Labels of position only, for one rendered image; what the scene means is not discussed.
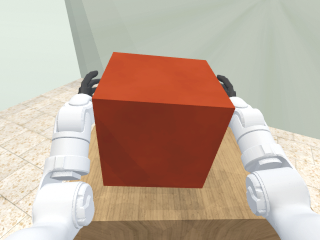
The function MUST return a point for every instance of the left robot forearm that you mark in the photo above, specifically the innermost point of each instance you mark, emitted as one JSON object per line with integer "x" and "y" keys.
{"x": 68, "y": 159}

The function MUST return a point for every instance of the robot left hand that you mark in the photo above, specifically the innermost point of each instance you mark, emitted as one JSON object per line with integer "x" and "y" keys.
{"x": 88, "y": 83}

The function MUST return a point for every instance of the right robot forearm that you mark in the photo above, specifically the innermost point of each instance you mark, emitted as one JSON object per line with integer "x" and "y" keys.
{"x": 257, "y": 145}

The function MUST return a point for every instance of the robot right hand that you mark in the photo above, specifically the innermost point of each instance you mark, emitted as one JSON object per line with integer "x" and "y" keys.
{"x": 227, "y": 86}

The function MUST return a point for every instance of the carton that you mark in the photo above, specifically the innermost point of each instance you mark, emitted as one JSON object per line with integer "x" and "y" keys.
{"x": 159, "y": 121}

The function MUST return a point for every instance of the left robot upper arm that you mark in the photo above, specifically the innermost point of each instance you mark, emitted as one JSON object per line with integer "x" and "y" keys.
{"x": 60, "y": 211}

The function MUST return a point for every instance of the pedestal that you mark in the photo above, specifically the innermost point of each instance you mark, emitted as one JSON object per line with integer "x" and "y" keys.
{"x": 217, "y": 211}

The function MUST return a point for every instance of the right robot upper arm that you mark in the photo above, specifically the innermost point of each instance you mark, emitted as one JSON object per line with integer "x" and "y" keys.
{"x": 280, "y": 196}

